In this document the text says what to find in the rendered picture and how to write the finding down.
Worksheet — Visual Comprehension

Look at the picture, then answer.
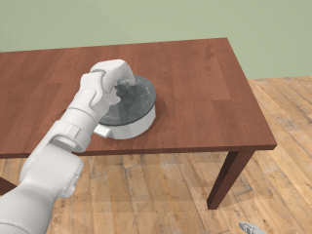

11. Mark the left robot hand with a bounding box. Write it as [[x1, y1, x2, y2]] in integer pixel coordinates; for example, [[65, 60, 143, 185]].
[[90, 59, 136, 105]]

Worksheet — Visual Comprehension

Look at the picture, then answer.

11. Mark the pot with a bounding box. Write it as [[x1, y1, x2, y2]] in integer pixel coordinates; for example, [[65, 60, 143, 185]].
[[93, 105, 156, 139]]

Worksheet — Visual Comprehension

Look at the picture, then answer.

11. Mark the right robot hand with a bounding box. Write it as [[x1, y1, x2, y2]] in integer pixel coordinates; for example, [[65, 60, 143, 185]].
[[239, 221, 267, 234]]

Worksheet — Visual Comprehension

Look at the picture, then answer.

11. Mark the lid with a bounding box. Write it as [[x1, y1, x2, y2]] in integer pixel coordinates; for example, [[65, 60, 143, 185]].
[[99, 74, 157, 127]]

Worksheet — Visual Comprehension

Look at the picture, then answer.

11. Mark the table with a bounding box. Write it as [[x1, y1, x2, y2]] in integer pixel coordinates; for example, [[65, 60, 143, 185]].
[[0, 37, 278, 210]]

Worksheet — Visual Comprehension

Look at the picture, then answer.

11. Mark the knob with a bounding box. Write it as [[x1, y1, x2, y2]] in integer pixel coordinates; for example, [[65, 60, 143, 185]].
[[114, 85, 129, 99]]

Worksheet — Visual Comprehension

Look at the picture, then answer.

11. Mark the left robot forearm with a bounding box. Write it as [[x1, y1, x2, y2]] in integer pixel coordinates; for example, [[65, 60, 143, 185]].
[[19, 67, 115, 183]]

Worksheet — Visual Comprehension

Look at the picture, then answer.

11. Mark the robot left upper arm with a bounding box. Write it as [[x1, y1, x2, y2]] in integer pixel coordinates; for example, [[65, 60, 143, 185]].
[[0, 143, 84, 234]]

